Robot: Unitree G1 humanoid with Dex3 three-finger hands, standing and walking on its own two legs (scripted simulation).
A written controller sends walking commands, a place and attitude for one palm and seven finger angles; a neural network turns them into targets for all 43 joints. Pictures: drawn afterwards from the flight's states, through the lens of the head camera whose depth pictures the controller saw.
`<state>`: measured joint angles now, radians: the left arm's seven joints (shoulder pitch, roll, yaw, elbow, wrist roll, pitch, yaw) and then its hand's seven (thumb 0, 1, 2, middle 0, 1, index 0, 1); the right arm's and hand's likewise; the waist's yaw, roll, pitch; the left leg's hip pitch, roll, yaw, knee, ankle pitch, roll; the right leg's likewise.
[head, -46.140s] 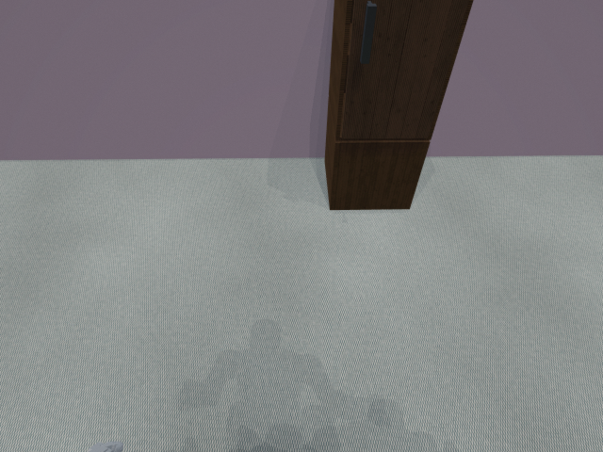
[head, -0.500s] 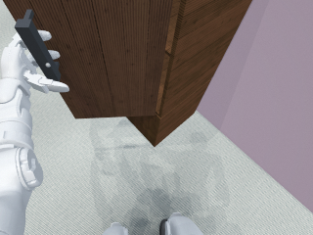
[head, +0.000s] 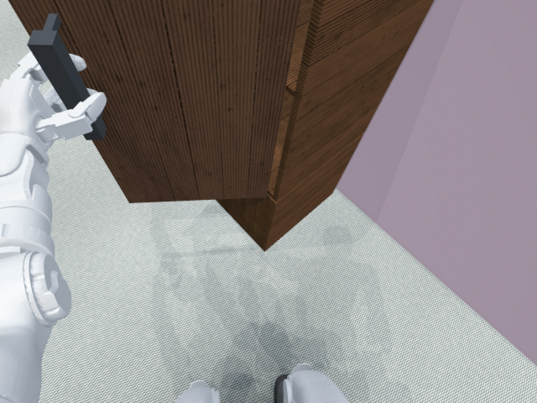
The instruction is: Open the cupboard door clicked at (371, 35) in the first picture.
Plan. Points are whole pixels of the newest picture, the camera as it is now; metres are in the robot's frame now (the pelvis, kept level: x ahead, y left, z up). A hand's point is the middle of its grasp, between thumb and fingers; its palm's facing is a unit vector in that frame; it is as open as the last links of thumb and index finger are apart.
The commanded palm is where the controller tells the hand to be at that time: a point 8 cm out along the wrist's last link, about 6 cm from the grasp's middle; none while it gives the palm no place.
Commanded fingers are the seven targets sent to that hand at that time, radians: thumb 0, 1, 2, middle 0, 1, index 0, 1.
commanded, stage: close the thumb around the handle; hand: left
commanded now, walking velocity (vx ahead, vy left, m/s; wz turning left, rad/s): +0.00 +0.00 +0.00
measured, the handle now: (76, 82) +0.56 +0.24 +0.10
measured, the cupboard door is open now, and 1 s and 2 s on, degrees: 53 79 100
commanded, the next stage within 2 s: pull the door open along its arc in 0.20 s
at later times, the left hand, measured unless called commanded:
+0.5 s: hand (86, 113) +0.50 +0.21 +0.10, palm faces +0.03 -1.00 -0.01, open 6.2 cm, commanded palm +0.45 +0.26 +0.10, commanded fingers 0.00 0.90 0.90 -0.40 -1.35 -0.40 -1.35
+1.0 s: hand (125, 189) +0.38 +0.15 +0.10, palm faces +0.40 -0.91 +0.07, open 6.6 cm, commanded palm +0.32 +0.20 +0.10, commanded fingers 0.00 0.90 0.90 -0.40 -1.35 -0.40 -1.35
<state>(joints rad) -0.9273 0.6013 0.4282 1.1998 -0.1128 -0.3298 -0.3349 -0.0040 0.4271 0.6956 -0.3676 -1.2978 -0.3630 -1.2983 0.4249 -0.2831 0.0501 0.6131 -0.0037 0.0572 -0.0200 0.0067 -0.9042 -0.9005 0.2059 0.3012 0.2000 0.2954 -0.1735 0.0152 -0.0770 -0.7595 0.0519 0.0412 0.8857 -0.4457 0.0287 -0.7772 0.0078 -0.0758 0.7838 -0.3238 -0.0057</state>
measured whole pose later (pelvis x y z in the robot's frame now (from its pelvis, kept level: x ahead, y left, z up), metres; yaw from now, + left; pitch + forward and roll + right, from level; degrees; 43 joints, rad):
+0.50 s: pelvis +0.01 +0.00 +0.00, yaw -1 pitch +18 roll -3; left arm -0.84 0.55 0.44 1.11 -0.12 -0.32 -0.30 -0.01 0.67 0.80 -0.31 -1.34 -0.32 -1.35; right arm 0.43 -0.28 0.04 0.60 0.00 0.07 -0.01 0.01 -0.90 -0.90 0.21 0.30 0.20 0.30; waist -0.16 0.02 -0.09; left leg -0.73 0.06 0.06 0.87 -0.45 0.03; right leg -0.76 0.02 -0.06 0.77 -0.33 -0.01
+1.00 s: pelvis +0.01 -0.01 +0.02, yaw +1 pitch +10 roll -1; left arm -0.23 0.03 0.16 0.32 -0.09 -0.19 0.31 0.01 0.63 0.77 -0.31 -1.30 -0.32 -1.27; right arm 0.22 -0.22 0.01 0.56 -0.02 0.01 0.02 0.01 -0.91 -0.90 0.20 0.30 0.20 0.29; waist -0.02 0.03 -0.10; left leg -0.50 0.03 0.06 0.74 -0.41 0.01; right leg -0.55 -0.01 -0.06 0.71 -0.33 -0.02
